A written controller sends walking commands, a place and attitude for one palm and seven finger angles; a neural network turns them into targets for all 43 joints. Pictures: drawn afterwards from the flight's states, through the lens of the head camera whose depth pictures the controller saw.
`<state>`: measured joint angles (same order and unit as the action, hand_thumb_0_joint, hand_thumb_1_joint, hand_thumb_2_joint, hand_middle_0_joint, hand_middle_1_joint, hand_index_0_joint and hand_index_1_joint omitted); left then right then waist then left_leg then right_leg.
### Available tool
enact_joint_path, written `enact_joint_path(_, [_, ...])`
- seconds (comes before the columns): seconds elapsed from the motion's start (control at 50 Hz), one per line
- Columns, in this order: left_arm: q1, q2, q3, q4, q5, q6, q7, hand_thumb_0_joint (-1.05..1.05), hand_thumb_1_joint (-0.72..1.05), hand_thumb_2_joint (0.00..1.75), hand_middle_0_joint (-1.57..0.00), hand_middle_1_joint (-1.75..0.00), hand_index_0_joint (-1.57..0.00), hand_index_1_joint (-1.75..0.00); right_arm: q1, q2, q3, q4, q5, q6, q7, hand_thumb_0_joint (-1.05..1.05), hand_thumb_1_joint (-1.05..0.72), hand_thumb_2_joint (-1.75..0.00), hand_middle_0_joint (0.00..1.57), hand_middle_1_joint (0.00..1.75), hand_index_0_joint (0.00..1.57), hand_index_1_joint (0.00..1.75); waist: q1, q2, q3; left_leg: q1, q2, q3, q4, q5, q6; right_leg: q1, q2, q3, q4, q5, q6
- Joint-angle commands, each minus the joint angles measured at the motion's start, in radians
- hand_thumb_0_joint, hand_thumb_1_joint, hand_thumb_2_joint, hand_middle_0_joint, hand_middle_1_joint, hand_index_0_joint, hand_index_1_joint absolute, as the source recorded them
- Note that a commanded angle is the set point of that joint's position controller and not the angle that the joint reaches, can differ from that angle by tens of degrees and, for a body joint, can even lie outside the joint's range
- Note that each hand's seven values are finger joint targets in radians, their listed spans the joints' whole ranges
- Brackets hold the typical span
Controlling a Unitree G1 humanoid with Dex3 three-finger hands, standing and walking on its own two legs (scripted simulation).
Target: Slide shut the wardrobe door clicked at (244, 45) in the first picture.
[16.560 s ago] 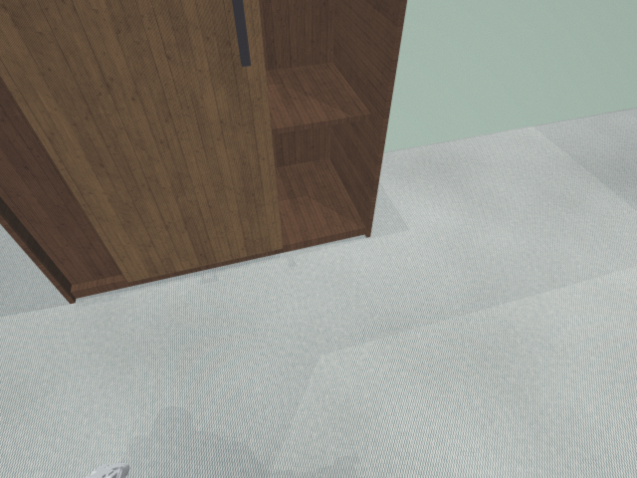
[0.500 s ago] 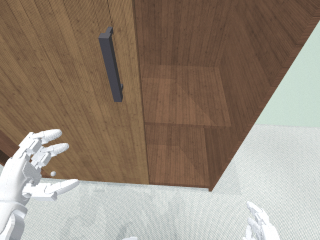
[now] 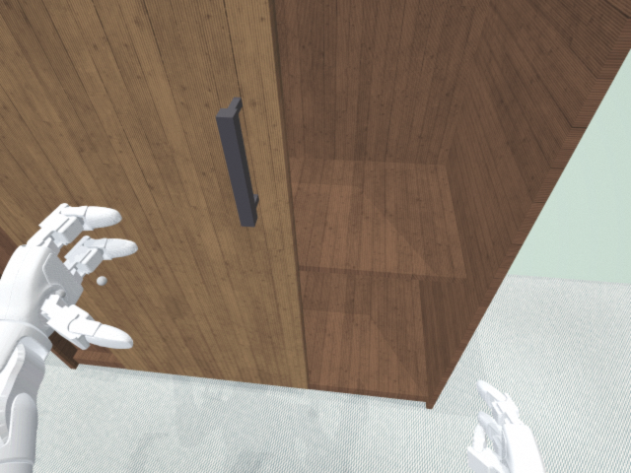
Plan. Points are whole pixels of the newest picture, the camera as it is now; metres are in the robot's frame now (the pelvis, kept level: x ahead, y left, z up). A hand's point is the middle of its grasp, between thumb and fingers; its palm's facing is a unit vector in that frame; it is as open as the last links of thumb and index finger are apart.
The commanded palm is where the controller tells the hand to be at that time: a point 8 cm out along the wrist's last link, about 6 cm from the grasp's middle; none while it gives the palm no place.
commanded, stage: raise the hand with hooked fingers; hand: left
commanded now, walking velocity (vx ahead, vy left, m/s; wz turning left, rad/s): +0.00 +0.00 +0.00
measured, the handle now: (243, 165) +0.47 +0.17 +0.15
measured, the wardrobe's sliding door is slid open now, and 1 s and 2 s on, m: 0.37 0.37 0.37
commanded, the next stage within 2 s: move the hooked fingers beside the handle in 0.64 s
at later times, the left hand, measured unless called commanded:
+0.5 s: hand (98, 257) +0.27 +0.27 +0.17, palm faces +0.12 -0.99 -0.04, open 14.0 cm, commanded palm +0.24 +0.32 +0.18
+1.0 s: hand (116, 246) +0.29 +0.26 +0.17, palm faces +0.09 -1.00 -0.03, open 14.0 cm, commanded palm +0.26 +0.31 +0.18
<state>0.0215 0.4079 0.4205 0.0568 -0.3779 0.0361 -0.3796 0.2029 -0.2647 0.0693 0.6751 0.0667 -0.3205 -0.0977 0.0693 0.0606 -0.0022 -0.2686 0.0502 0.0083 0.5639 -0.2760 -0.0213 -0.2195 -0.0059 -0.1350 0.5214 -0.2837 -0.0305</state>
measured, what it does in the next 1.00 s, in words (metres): stands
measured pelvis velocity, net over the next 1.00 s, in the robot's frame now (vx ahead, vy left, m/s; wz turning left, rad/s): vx -0.01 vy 0.01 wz -0.01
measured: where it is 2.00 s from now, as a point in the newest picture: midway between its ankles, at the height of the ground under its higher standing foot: outside the picture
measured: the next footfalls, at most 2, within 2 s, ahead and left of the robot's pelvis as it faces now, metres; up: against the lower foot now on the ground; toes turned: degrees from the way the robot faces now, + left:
none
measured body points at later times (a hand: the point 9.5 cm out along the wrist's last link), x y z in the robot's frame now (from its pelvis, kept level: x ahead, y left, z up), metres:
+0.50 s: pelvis -0.01 +0.00 +0.00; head -0.02 -0.01 +0.45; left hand +0.26 +0.32 +0.18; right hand +0.18 -0.24 -0.07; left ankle +0.02 +0.13 -0.73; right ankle +0.00 -0.10 -0.73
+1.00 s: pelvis -0.01 +0.01 +0.01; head -0.02 -0.01 +0.46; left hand +0.28 +0.31 +0.18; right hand +0.18 -0.22 -0.07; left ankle +0.02 +0.13 -0.73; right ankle +0.00 -0.10 -0.73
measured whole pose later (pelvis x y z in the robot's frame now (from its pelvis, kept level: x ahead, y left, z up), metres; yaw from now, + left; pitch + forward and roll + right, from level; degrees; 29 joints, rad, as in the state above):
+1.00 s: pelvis -0.01 +0.01 +0.01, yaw -1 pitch -3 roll -1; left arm -0.16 0.40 0.38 0.12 -0.32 0.17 -0.33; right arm 0.20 -0.26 0.07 0.68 0.07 -0.26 -0.11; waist 0.06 0.06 0.00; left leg -0.21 0.04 0.02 0.48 -0.23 -0.01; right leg -0.16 -0.01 -0.12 0.43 -0.23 -0.02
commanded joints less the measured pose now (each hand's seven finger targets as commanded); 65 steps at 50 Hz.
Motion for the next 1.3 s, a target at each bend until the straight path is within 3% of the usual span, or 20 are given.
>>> enact_joint_path(0.0, [-0.297,0.284,0.115,-0.199,-0.014,-0.015,0.001,0.0,-0.5,0.3,-0.3,-1.2,-0.3,-1.2,-0.105,-0.129,-0.053,-0.152,0.012,-0.044,-0.018,0.0,-0.9,-0.9,0.2,0.3,0.2,0.3,-0.014,0.0,-0.179,0.069,-0.062,-0.025,-0.099,0.177,0.034,0.08,0.025,0.091,-0.101,0.231,0.025])
enact_joint_path(0.08, [-0.359,0.309,0.129,-0.177,-0.014,0.027,0.0,0.0,-0.5,0.3,-0.3,-1.2,-0.3,-1.2,-0.12,-0.128,-0.049,-0.156,0.018,-0.029,-0.016,0.0,-0.9,-0.9,0.2,0.3,0.2,0.3,-0.011,-0.012,-0.178,0.066,-0.061,-0.02,-0.102,0.171,0.033,0.099,0.015,0.116,-0.119,0.226,0.027])
enact_joint_path(0.12, [-0.392,0.327,0.141,-0.172,-0.012,0.047,0.003,0.0,-0.5,0.3,-0.3,-1.2,-0.3,-1.2,-0.132,-0.13,-0.047,-0.158,0.019,-0.023,-0.016,0.0,-0.9,-0.9,0.2,0.3,0.2,0.3,-0.007,0.016,-0.175,0.067,-0.059,-0.02,-0.1,0.176,0.03,0.106,0.01,0.127,-0.126,0.222,0.022])
enact_joint_path(0.16, [-0.329,0.279,0.11,-0.113,-0.012,0.075,-0.004,0.0,-0.5,0.3,-0.3,-1.2,-0.3,-1.2,-0.123,-0.128,-0.05,-0.159,0.023,-0.013,-0.011,0.0,-0.9,-0.9,0.2,0.3,0.2,0.3,-0.011,-0.018,-0.146,0.053,-0.059,-0.018,-0.106,0.168,0.031,0.098,0.01,0.124,-0.126,0.226,0.025])
enact_joint_path(0.22, [-0.306,0.286,0.117,-0.114,-0.01,0.101,-0.009,0.0,-0.5,0.3,-0.3,-1.2,-0.3,-1.2,-0.128,-0.133,-0.054,-0.172,0.027,0.001,-0.005,0.0,-0.9,-0.9,0.2,0.3,0.2,0.3,-0.004,-0.034,-0.149,0.048,-0.057,-0.014,-0.099,0.163,0.029,0.093,0.009,0.129,-0.125,0.215,0.028])
enact_joint_path(0.3, [-0.353,0.31,0.142,-0.188,-0.009,0.087,0.014,0.0,-0.5,0.3,-0.3,-1.2,-0.3,-1.2,-0.128,-0.128,-0.056,-0.186,0.022,0.004,-0.008,0.0,-0.9,-0.9,0.2,0.3,0.2,0.3,-0.005,-0.024,-0.18,0.075,-0.059,-0.016,-0.113,0.172,0.032,0.091,0.022,0.111,-0.122,0.214,0.024])
enact_joint_path(0.38, [-0.374,0.313,0.143,-0.233,0.005,0.057,0.041,0.0,-0.5,0.3,-0.3,-1.2,-0.3,-1.2,-0.126,-0.125,-0.055,-0.182,0.016,0.0,-0.014,0.0,-0.9,-0.9,0.2,0.3,0.2,0.3,-0.006,0.049,-0.184,0.102,-0.063,-0.013,-0.13,0.168,0.031,0.091,0.031,0.099,-0.128,0.201,0.017])
enact_joint_path(0.42, [-0.359,0.314,0.148,-0.211,0.01,0.062,0.046,0.0,-0.5,0.3,-0.3,-1.2,-0.3,-1.2,-0.125,-0.125,-0.053,-0.173,0.014,0.0,-0.017,0.0,-0.9,-0.9,0.2,0.3,0.2,0.3,-0.004,0.019,-0.164,0.093,-0.061,-0.01,-0.13,0.161,0.031,0.092,0.033,0.097,-0.136,0.191,0.018])
enact_joint_path(0.48, [-0.379,0.285,0.109,-0.208,0.013,0.074,0.038,0.0,-0.5,0.3,-0.3,-1.2,-0.3,-1.2,-0.13,-0.123,-0.05,-0.172,0.02,0.0,-0.022,0.0,-0.9,-0.9,0.2,0.3,0.2,0.3,-0.017,0.035,-0.139,0.092,-0.061,-0.015,-0.145,0.121,0.03,0.072,0.032,0.098,-0.151,0.146,0.018])
enact_joint_path(0.58, [-0.381,0.291,0.11,-0.218,0.009,0.079,0.028,0.0,-0.5,0.3,-0.3,-1.2,-0.3,-1.2,-0.132,-0.123,-0.049,-0.173,0.017,-0.001,-0.024,0.0,-0.9,-0.9,0.2,0.3,0.2,0.3,-0.014,0.048,-0.163,0.107,-0.06,-0.021,-0.148,0.132,0.029,0.085,0.033,0.097,-0.154,0.152,0.014])
enact_joint_path(0.64, [-0.37,0.29,0.116,-0.197,0.004,0.078,0.028,0.0,-0.5,0.3,-0.3,-1.2,-0.3,-1.2,-0.126,-0.124,-0.049,-0.164,0.016,-0.001,-0.025,0.0,-0.9,-0.9,0.2,0.3,0.2,0.3,-0.017,0.014,-0.154,0.099,-0.059,-0.023,-0.151,0.139,0.031,0.086,0.033,0.095,-0.155,0.163,0.016])
enact_joint_path(0.72, [-0.373,0.3,0.125,-0.191,0.007,0.082,0.027,0.0,-0.5,0.3,-0.3,-1.2,-0.3,-1.2,-0.129,-0.125,-0.049,-0.163,0.015,0.002,-0.023,0.0,-0.9,-0.9,0.2,0.3,0.2,0.3,-0.012,0.017,-0.166,0.109,-0.06,-0.02,-0.15,0.148,0.029,0.09,0.038,0.088,-0.153,0.169,0.013])
enact_joint_path(0.76, [-0.412,0.232,0.052,-0.193,0.009,0.081,0.027,0.0,-0.5,0.3,-0.3,-1.2,-0.3,-1.2,-0.13,-0.116,-0.043,-0.165,0.021,0.001,-0.024,0.0,-0.9,-0.9,0.2,0.3,0.2,0.3,-0.028,0.039,-0.126,0.109,-0.06,-0.024,-0.159,0.121,0.028,0.057,0.04,0.084,-0.162,0.145,0.015])
enact_joint_path(0.8, [-0.48,0.236,0.04,-0.182,0.017,0.075,0.037,0.0,-0.5,0.3,-0.3,-1.2,-0.3,-1.2,-0.122,-0.125,-0.049,-0.156,0.019,-0.002,-0.029,0.0,-0.9,-0.9,0.2,0.3,0.2,0.3,-0.04,0.012,-0.144,0.122,-0.059,-0.032,-0.162,0.106,0.03,0.044,0.044,0.08,-0.167,0.126,0.017])
enact_joint_path(0.92, [-0.492,0.262,0.059,-0.14,0.043,0.07,0.065,0.0,-0.5,0.3,-0.3,-1.2,-0.3,-1.2,-0.122,-0.124,-0.049,-0.145,0.011,0.003,-0.028,0.0,-0.9,-0.9,0.2,0.3,0.2,0.3,-0.022,0.015,-0.166,0.117,-0.062,-0.025,-0.162,0.127,0.03,0.074,0.041,0.081,-0.165,0.14,0.011])
enact_joint_path(1.0, [-0.514,0.238,0.038,-0.148,0.05,0.067,0.073,0.0,-0.5,0.3,-0.3,-1.2,-0.3,-1.2,-0.124,-0.119,-0.048,-0.155,0.012,0.009,-0.025,0.0,-0.9,-0.9,0.2,0.3,0.2,0.3,-0.024,0.031,-0.196,0.134,-0.063,-0.022,-0.164,0.164,0.03,0.086,0.04,0.075,-0.152,0.194,0.011])
enact_joint_path(1.12, [-0.482,0.282,0.093,-0.096,0.051,0.078,0.083,0.0,-0.5,0.3,-0.3,-1.2,-0.3,-1.2,-0.114,-0.127,-0.055,-0.147,0.007,0.026,-0.019,0.0,-0.9,-0.9,0.2,0.3,0.2,0.3,-0.015,-0.006,-0.195,0.107,-0.061,-0.006,-0.149,0.202,0.033,0.11,0.038,0.084,-0.141,0.254,0.013])
enact_joint_path(1.14, [-0.48,0.257,0.073,-0.093,0.048,0.082,0.078,0.0,-0.5,0.3,-0.3,-1.2,-0.3,-1.2,-0.114,-0.123,-0.055,-0.152,0.01,0.028,-0.019,0.0,-0.9,-0.9,0.2,0.3,0.2,0.3,-0.019,-0.007,-0.185,0.102,-0.062,-0.004,-0.151,0.196,0.034,0.102,0.034,0.087,-0.143,0.254,0.015])
enact_joint_path(1.18, [-0.516,0.275,0.08,-0.062,0.051,0.087,0.076,0.0,-0.5,0.3,-0.3,-1.2,-0.3,-1.2,-0.106,-0.129,-0.058,-0.147,0.012,0.035,-0.023,0.0,-0.9,-0.9,0.2,0.3,0.2,0.3,-0.031,-0.018,-0.176,0.094,-0.061,-0.001,-0.144,0.186,0.035,0.087,0.035,0.088,-0.143,0.248,0.018])
enact_joint_path(1.28, [-0.591,0.255,0.045,-0.063,0.052,0.056,0.069,0.0,-0.5,0.3,-0.3,-1.2,-0.3,-1.2,-0.099,-0.129,-0.064,-0.147,0.012,0.033,-0.025,0.0,-0.9,-0.9,0.2,0.3,0.2,0.3,-0.046,0.0,-0.213,0.116,-0.062,0.001,-0.127,0.195,0.038,0.08,0.032,0.102,-0.137,0.263,0.019])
